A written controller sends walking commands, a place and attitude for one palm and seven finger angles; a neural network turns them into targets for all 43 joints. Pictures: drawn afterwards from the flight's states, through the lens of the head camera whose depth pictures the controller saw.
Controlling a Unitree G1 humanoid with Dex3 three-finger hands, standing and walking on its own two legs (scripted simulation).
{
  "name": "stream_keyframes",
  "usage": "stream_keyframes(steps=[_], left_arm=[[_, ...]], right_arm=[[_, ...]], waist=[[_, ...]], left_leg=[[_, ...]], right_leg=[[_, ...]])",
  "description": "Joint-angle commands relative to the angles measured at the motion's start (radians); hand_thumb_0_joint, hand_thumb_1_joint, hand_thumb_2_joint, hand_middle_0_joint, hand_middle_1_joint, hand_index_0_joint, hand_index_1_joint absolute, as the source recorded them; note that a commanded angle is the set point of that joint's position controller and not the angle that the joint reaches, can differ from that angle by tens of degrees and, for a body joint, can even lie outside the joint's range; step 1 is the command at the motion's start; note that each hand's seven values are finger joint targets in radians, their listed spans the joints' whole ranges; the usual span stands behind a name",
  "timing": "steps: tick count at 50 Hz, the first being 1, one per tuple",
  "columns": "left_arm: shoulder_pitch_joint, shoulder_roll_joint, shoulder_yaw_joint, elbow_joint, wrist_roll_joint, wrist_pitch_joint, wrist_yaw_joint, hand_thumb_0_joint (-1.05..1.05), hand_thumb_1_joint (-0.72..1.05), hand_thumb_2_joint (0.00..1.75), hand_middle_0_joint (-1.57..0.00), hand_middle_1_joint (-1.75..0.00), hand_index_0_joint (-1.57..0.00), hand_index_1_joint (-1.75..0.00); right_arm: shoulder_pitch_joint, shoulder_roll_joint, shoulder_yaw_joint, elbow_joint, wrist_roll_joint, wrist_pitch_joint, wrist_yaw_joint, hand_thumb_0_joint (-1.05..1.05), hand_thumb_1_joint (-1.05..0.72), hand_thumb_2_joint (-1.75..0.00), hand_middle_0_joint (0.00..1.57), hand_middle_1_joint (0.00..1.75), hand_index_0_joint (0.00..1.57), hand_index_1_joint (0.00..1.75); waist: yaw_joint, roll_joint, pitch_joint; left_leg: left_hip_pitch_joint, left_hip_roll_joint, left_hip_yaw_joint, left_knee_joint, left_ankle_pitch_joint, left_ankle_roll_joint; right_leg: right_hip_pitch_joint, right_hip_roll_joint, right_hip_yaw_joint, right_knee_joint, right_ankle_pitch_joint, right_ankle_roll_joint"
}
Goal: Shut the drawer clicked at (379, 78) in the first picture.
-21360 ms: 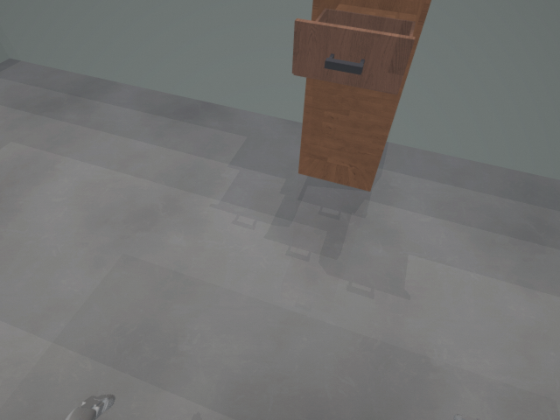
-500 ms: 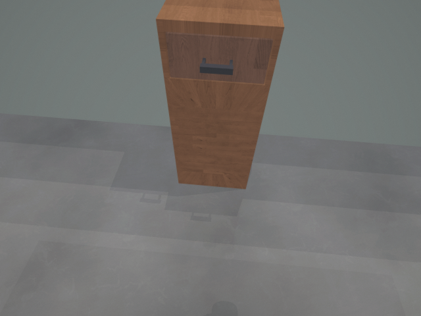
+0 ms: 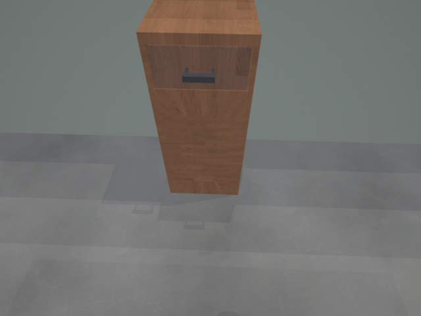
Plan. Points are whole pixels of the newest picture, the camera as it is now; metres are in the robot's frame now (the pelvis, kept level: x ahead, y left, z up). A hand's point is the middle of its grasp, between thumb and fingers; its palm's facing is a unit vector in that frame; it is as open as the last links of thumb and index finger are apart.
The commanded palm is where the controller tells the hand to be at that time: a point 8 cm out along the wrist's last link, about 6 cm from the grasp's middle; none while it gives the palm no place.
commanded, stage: let the arm hang, fingers relaxed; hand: left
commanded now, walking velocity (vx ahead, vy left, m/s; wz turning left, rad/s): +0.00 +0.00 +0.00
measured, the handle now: (199, 74) +0.83 +0.08 +0.01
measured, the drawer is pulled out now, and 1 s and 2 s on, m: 0.00 0.00 0.00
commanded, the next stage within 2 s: look to check the result in 0.08 s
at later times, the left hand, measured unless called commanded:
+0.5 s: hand out of the picture -0.01 +0.15 -0.18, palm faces +0.04 -0.98 -0.17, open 7.4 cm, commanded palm none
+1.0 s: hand out of the picture +0.01 +0.15 -0.17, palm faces +0.03 -0.98 -0.19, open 7.4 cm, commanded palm none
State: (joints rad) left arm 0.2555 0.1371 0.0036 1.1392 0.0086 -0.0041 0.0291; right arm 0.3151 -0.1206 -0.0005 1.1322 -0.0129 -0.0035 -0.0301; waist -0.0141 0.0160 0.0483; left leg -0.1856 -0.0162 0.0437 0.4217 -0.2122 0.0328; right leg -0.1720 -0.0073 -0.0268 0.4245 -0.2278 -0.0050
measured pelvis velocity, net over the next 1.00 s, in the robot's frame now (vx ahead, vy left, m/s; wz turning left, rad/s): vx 0.01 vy -0.02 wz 0.00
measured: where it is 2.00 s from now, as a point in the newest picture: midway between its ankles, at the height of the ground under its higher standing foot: outside the picture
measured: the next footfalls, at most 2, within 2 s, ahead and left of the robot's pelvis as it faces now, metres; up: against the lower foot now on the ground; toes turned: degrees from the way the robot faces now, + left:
none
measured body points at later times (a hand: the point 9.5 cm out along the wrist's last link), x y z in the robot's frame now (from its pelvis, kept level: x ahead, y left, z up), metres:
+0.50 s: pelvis +0.01 -0.01 +0.00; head +0.02 -0.02 +0.45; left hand -0.01 +0.20 -0.16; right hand -0.01 -0.22 -0.16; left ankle +0.01 +0.10 -0.74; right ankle +0.00 -0.12 -0.74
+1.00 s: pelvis +0.01 -0.02 +0.00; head +0.03 -0.02 +0.45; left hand +0.01 +0.20 -0.16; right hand -0.01 -0.22 -0.17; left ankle +0.01 +0.10 -0.74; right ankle +0.00 -0.12 -0.74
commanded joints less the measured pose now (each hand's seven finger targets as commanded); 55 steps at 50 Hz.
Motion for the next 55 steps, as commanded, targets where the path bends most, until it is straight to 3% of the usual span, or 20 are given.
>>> stream_keyframes(steps=[1,14,24,34,49,55], left_arm=[[0.090,0.096,0.019,-0.008,-0.002,-0.008,0.011,0.00,0.90,0.90,-0.20,-0.30,-0.20,-0.30],[0.104,0.087,0.019,-0.002,-0.003,-0.012,0.014,0.00,0.90,0.90,-0.20,-0.30,-0.20,-0.30],[0.109,0.082,0.018,0.002,-0.002,-0.014,0.015,0.00,0.90,0.90,-0.20,-0.30,-0.20,-0.30],[0.107,0.083,0.021,0.000,-0.003,-0.017,0.015,0.00,0.90,0.90,-0.20,-0.30,-0.20,-0.30],[0.102,0.088,0.021,-0.001,-0.004,-0.016,0.015,0.00,0.90,0.90,-0.20,-0.30,-0.20,-0.30],[0.097,0.088,0.022,-0.004,-0.004,-0.016,0.014,0.00,0.90,0.90,-0.20,-0.30,-0.20,-0.30]], right_arm=[[0.079,-0.083,-0.018,-0.012,0.000,-0.007,-0.012,0.00,-0.90,-0.90,0.20,0.30,0.20,0.30],[0.075,-0.077,-0.022,-0.005,0.001,-0.003,-0.014,0.00,-0.90,-0.90,0.20,0.30,0.20,0.30],[0.069,-0.076,-0.021,-0.003,0.002,0.000,-0.015,0.00,-0.90,-0.90,0.20,0.30,0.20,0.30],[0.068,-0.084,-0.021,-0.002,0.002,-0.007,-0.019,0.00,-0.90,-0.90,0.20,0.30,0.20,0.30],[0.066,-0.082,-0.020,0.005,0.000,-0.002,-0.017,0.00,-0.90,-0.90,0.20,0.30,0.20,0.30],[0.065,-0.087,-0.020,0.006,0.000,-0.006,-0.018,0.00,-0.90,-0.90,0.20,0.30,0.20,0.30]], waist=[[0.009,-0.001,0.037],[0.006,-0.021,0.030],[0.004,-0.003,0.051],[0.005,-0.005,0.015],[0.006,-0.023,0.055],[0.005,0.004,0.034]], left_leg=[[-0.011,0.107,-0.093,-0.087,0.090,0.011],[0.018,0.107,-0.082,-0.069,0.092,0.005],[0.019,0.108,-0.079,-0.070,0.090,0.001],[0.035,0.116,-0.081,-0.069,0.141,0.002],[0.025,0.113,-0.078,-0.079,0.101,-0.001],[0.037,0.117,-0.080,-0.080,0.132,0.000]], right_leg=[[-0.036,-0.088,0.068,-0.088,0.052,-0.041],[-0.043,-0.088,0.077,-0.107,0.052,-0.044],[-0.050,-0.088,0.083,-0.119,0.055,-0.044],[-0.012,-0.086,0.076,-0.103,0.121,-0.043],[-0.030,-0.086,0.081,-0.121,0.076,-0.043],[-0.016,-0.084,0.077,-0.109,0.109,-0.043]])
